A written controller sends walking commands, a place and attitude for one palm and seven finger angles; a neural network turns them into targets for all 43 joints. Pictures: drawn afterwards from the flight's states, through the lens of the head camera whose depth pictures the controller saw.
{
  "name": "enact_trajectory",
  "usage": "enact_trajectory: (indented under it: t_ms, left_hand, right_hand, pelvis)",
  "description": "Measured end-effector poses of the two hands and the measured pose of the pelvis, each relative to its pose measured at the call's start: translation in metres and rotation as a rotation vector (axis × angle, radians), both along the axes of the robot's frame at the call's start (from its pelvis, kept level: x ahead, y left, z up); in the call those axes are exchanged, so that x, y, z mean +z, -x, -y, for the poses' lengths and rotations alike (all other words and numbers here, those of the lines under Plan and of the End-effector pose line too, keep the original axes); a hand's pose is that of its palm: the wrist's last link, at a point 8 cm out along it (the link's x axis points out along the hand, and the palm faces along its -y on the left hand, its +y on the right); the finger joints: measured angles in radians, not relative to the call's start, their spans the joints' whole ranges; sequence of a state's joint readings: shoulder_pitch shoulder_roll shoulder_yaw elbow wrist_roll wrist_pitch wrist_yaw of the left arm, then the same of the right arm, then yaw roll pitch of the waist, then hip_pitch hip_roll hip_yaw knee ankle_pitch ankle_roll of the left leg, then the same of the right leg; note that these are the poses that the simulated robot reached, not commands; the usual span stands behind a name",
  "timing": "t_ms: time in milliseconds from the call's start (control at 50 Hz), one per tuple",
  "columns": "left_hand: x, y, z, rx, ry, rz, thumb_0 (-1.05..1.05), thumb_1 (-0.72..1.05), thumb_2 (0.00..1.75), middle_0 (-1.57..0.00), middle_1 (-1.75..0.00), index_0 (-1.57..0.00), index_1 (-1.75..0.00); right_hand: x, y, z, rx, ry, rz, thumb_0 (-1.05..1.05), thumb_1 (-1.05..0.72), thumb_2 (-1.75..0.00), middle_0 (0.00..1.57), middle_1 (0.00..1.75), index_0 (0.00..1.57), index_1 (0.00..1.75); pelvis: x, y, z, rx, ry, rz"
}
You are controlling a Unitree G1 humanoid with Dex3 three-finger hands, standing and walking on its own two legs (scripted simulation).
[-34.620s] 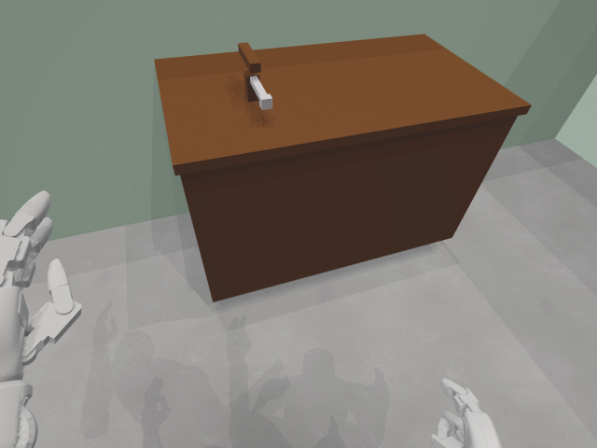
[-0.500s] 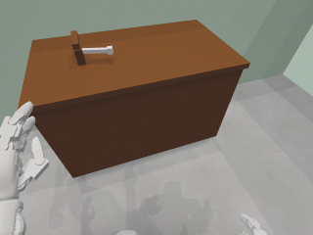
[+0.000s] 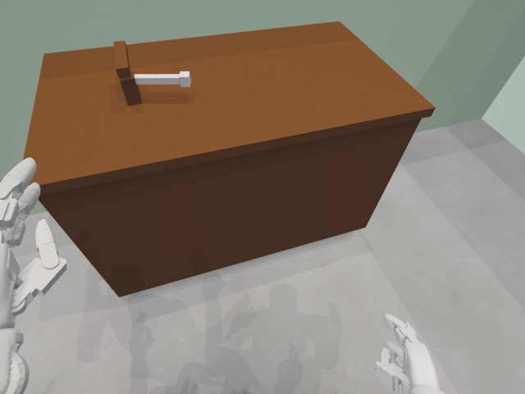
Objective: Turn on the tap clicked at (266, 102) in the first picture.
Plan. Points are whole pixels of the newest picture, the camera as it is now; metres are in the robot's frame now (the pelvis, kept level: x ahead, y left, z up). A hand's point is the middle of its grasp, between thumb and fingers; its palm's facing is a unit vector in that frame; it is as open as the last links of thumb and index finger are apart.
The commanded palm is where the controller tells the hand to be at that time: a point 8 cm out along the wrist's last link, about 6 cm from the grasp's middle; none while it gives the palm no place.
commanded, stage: stop stepping back and stand still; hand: left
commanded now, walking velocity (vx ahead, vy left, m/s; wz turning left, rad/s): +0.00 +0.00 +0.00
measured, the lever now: (185, 79) +0.81 +0.27 +0.02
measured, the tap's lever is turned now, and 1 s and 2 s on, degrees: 75 75 75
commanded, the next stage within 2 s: stand and check the lever's angle in 0.78 s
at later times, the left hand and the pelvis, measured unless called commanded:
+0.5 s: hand (38, 288) +0.19 +0.25 +0.16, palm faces +0.41 -0.85 -0.33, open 7.4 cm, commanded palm +0.14 +0.29 +0.18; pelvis -0.03 +0.01 +0.01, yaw +0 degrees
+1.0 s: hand (44, 291) +0.19 +0.25 +0.16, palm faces +0.39 -0.85 -0.36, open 7.4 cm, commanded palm +0.13 +0.28 +0.18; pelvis -0.03 +0.01 +0.01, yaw -1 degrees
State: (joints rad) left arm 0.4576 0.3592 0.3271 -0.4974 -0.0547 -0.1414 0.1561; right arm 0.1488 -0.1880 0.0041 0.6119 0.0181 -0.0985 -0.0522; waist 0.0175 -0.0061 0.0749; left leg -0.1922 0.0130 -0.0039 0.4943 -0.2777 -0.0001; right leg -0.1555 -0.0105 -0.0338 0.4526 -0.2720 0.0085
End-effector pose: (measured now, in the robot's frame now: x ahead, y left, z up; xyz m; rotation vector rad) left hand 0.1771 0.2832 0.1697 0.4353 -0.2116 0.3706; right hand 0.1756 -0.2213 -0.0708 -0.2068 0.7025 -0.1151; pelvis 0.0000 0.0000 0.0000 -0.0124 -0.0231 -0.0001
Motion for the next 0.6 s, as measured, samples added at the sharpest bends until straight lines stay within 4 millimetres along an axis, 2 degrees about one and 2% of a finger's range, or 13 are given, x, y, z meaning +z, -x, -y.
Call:
enact_trajectory:
  t_ms: [80, 180, 300, 420, 600]
  left_hand:
    - [0.010, -0.005, -0.003, -0.023, -0.021, 0.028, 0.02, 0.89, 0.90, -0.21, -0.31, -0.21, -0.31]
    - [0.006, -0.001, -0.004, -0.041, -0.008, 0.007, 0.01, 0.89, 0.90, -0.21, -0.31, -0.21, -0.31]
    - [-0.002, 0.013, -0.008, -0.017, 0.022, -0.020, 0.01, 0.89, 0.90, -0.21, -0.31, -0.21, -0.31]
    - [0.000, 0.026, -0.009, 0.011, 0.038, 0.000, 0.01, 0.89, 0.90, -0.21, -0.31, -0.21, -0.31]
    - [0.000, 0.034, -0.004, 0.006, 0.031, -0.004, 0.01, 0.89, 0.90, -0.21, -0.31, -0.20, -0.31]
  right_hand:
    - [0.007, -0.006, -0.007, -0.001, -0.012, 0.028, 0.01, -0.90, -0.90, 0.20, 0.30, 0.20, 0.30]
    - [0.012, -0.004, -0.009, -0.015, -0.017, 0.045, 0.01, -0.90, -0.90, 0.20, 0.30, 0.20, 0.30]
    - [0.011, 0.011, -0.006, -0.021, 0.002, 0.025, 0.01, -0.90, -0.90, 0.20, 0.30, 0.20, 0.30]
    - [0.008, 0.029, -0.002, -0.020, 0.017, 0.001, 0.01, -0.90, -0.90, 0.20, 0.30, 0.20, 0.30]
    - [0.002, 0.051, 0.001, -0.040, 0.008, -0.009, 0.01, -0.90, -0.90, 0.20, 0.30, 0.20, 0.30]
  pelvis:
    - [0.001, 0.000, -0.004, -0.006, 0.002, -0.002]
    - [0.003, 0.001, -0.008, -0.013, 0.002, -0.005]
    - [0.004, 0.008, -0.009, -0.012, 0.001, 0.000]
    - [0.005, 0.019, -0.008, -0.009, 0.004, 0.008]
    - [0.006, 0.032, -0.008, -0.011, 0.007, 0.006]
